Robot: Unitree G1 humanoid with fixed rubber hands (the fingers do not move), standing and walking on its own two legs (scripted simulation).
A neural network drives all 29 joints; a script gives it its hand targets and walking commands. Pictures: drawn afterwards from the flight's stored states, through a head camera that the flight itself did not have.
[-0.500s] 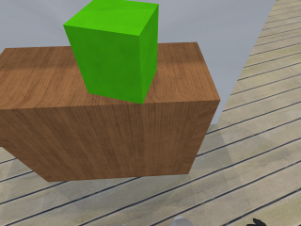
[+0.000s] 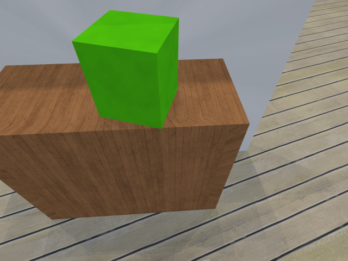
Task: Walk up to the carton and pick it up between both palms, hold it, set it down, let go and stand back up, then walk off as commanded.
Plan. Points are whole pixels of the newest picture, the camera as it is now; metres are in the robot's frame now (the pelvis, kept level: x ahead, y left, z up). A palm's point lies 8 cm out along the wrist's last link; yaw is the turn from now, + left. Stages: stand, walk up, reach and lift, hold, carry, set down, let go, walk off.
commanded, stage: walk up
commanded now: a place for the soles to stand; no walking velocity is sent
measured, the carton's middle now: (136, 70) +0.63 +0.12 +0.11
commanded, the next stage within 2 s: none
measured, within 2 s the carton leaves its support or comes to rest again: neither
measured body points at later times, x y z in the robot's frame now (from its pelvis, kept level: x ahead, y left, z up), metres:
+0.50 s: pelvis +0.02 +0.06 -0.01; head +0.05 +0.06 +0.44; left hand +0.10 +0.38 -0.10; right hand +0.14 -0.24 -0.12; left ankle +0.06 +0.14 -0.70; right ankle +0.03 -0.12 -0.66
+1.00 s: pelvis +0.13 +0.08 +0.01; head +0.15 +0.05 +0.46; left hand +0.18 +0.40 -0.08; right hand +0.23 -0.23 -0.11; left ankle +0.07 +0.14 -0.66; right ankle +0.23 -0.03 -0.70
